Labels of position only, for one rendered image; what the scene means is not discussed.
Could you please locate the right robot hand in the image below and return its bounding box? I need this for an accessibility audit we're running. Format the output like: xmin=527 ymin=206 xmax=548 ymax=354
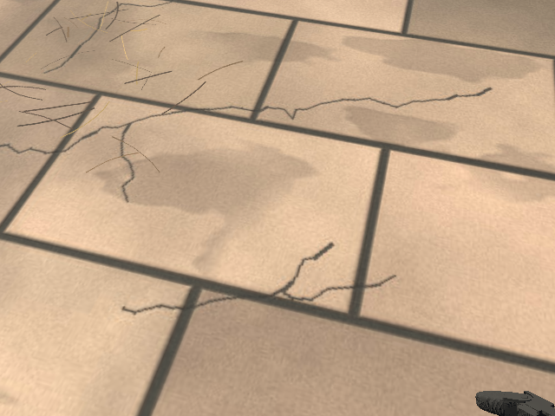
xmin=475 ymin=391 xmax=555 ymax=416

